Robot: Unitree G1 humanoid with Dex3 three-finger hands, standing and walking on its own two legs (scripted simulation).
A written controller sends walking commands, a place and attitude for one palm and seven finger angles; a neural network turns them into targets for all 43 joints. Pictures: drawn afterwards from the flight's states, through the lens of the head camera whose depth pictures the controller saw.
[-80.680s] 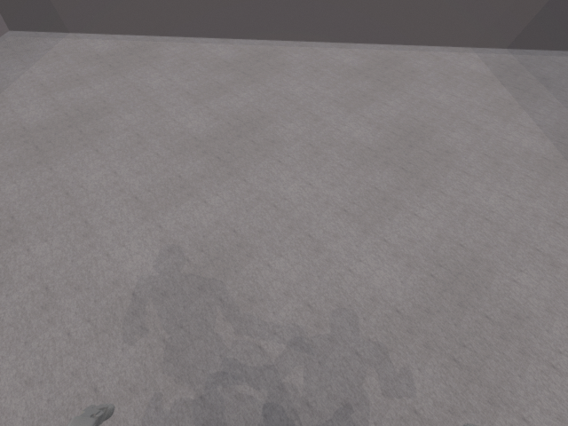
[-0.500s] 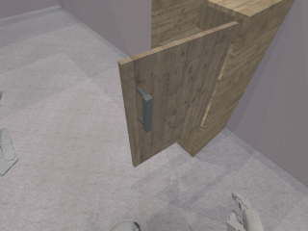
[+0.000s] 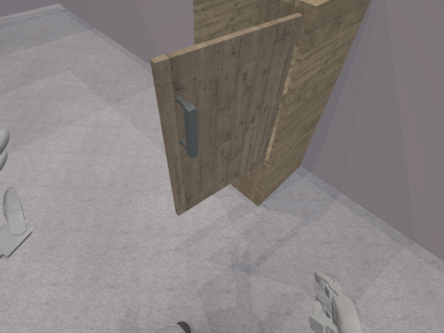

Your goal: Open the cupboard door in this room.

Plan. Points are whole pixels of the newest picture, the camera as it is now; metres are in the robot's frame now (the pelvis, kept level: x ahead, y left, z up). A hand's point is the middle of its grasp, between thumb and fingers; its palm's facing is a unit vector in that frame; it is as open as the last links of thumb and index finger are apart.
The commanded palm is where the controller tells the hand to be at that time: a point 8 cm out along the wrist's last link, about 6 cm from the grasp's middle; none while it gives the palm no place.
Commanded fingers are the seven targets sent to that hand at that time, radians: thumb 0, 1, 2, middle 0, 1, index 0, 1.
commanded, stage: stop stepping back and stand still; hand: left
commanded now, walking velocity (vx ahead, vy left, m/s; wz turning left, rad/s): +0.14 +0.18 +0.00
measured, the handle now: (186, 128) +0.55 +0.12 +0.03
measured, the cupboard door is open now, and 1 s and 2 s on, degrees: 82 82 82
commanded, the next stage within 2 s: let the arm hang, fingers relaxed in 0.84 s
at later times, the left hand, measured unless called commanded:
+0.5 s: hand out of the picture +0.15 +0.27 +0.18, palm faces +0.40 -0.79 -0.46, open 7.4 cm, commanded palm +0.10 +0.31 +0.19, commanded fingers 0.00 0.90 0.90 -0.20 -0.30 -0.20 -0.30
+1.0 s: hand (0, 287) +0.15 +0.29 +0.11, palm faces +0.34 -0.81 -0.47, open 7.4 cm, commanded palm none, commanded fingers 0.00 0.90 0.90 -0.20 -0.30 -0.20 -0.30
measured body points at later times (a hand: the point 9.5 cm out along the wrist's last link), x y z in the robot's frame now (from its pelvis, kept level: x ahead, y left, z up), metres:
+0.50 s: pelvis -0.05 +0.01 +0.01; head -0.06 +0.03 +0.46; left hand +0.12 +0.31 +0.20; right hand +0.09 -0.24 -0.07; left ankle +0.03 +0.11 -0.73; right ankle -0.09 -0.09 -0.73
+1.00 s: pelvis -0.07 +0.02 +0.00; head -0.07 +0.02 +0.45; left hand +0.13 +0.33 +0.13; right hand +0.10 -0.23 -0.08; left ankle +0.03 +0.11 -0.73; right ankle -0.10 -0.10 -0.73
